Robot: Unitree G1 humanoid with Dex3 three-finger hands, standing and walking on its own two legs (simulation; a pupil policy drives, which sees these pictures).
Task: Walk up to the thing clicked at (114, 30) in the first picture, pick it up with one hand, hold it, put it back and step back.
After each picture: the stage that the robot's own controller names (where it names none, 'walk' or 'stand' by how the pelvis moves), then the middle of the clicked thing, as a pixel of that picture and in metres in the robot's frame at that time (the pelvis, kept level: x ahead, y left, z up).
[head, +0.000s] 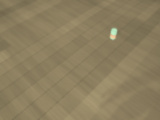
stand; (113, 33) +1.48 -0.38 -0.72
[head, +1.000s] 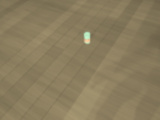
walk; (87, 37) +1.39 +0.02 -0.70
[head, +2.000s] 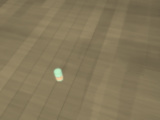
walk; (58, 74) +0.85 +0.27 -0.71
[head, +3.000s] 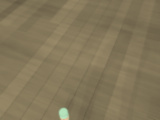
walk; (64, 115) +0.49 +0.18 -0.70
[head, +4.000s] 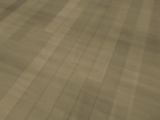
stand; out of the picture +0.33 +0.17 -0.71
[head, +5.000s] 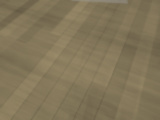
stand; out of the picture +0.33 +0.15 -0.72
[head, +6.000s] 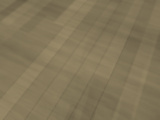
stand; out of the picture +0.36 +0.15 -0.72
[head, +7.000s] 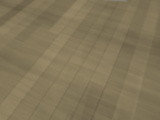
stand; out of the picture +0.32 +0.17 -0.73
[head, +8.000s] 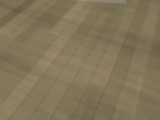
stand; out of the picture +0.32 +0.17 -0.73
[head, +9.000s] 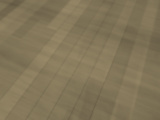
go down; out of the picture +0.32 +0.17 -0.72
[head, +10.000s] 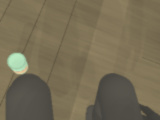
go down; (18, 64) +0.40 +0.23 -0.29
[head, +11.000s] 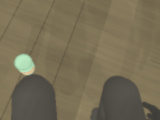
close in; (25, 65) +0.39 +0.23 -0.29
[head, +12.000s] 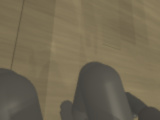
close in; out of the picture +0.37 +0.27 -0.21
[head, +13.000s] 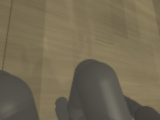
close; out of the picture +0.38 +0.28 -0.21
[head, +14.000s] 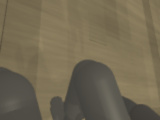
lift; out of the picture +0.36 +0.27 -0.22
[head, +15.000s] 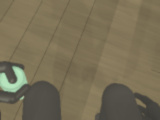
lift; (15, 84) +0.30 +0.23 -0.07
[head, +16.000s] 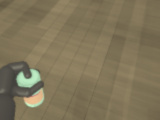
hold; (31, 88) +0.33 +0.17 +0.02
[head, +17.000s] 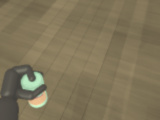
hold; (35, 90) +0.33 +0.17 -0.01
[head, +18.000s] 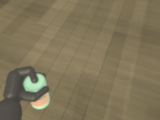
hold; (37, 91) +0.32 +0.16 -0.01
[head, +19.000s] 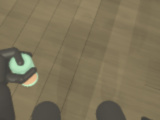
crouch; (25, 71) +0.38 +0.20 -0.08
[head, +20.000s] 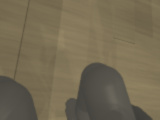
lower; out of the picture +0.39 +0.27 -0.21
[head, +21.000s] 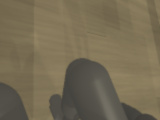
lower; out of the picture +0.40 +0.29 -0.22
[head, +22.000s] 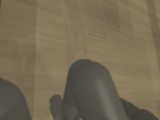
lower; out of the picture +0.40 +0.30 -0.22
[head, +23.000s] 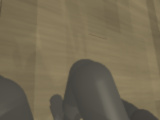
lower; out of the picture +0.40 +0.30 -0.22
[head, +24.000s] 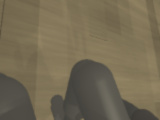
loosen; out of the picture +0.39 +0.29 -0.22
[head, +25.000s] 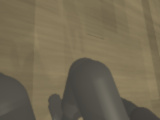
withdraw; out of the picture +0.38 +0.28 -0.22
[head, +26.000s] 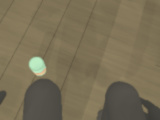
walk; (38, 66) +0.42 +0.22 -0.35
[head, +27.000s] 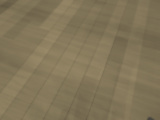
stand; out of the picture +0.34 +0.17 -0.66
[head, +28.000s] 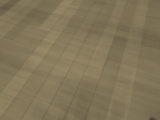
stand; out of the picture +0.36 +0.19 -0.67
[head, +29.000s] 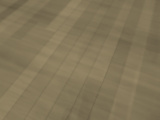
stand; out of the picture +0.36 +0.17 -0.70
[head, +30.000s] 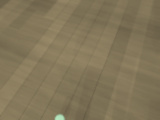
walk; out of the picture +0.39 +0.16 -0.71
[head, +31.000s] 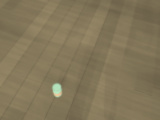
walk; (57, 90) +0.59 +0.17 -0.70
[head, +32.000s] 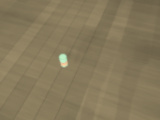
walk; (63, 60) +0.92 +0.24 -0.70
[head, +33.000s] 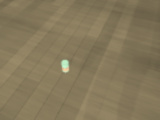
stand; (65, 66) +0.99 +0.17 -0.72
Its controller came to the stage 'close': yes
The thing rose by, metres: 0.69
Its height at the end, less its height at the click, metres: +0.00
